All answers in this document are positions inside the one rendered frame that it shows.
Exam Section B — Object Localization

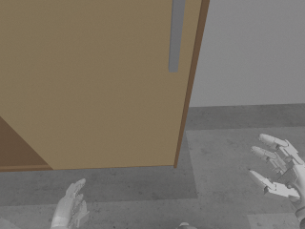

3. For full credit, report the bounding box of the robot left hand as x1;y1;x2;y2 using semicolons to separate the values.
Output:
51;178;90;229

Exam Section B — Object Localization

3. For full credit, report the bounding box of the robot right hand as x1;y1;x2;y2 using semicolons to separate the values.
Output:
248;134;305;210

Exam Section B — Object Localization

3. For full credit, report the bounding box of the handle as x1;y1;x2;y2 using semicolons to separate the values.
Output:
168;0;186;73

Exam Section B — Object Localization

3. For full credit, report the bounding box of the wardrobe door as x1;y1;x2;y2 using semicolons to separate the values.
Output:
0;0;202;170
0;116;48;167

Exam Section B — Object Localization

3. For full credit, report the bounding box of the right robot forearm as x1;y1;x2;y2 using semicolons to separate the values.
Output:
295;206;305;229

